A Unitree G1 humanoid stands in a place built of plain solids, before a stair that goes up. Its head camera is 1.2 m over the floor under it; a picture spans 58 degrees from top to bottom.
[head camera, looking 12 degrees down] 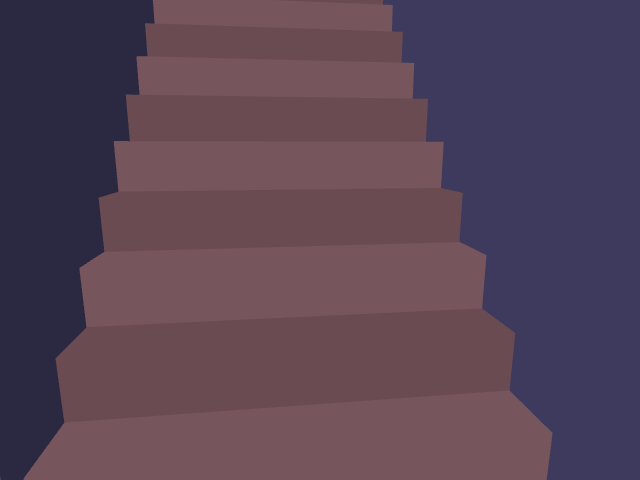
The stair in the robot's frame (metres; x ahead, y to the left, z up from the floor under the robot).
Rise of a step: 0.20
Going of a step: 0.22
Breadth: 1.40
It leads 7 degrees to the left of straight ahead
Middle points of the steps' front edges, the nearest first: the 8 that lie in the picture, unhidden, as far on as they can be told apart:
1.00 0.03 0.41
1.22 0.06 0.61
1.44 0.09 0.82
1.67 0.12 1.02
1.89 0.14 1.23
2.11 0.17 1.43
2.33 0.20 1.64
2.55 0.23 1.84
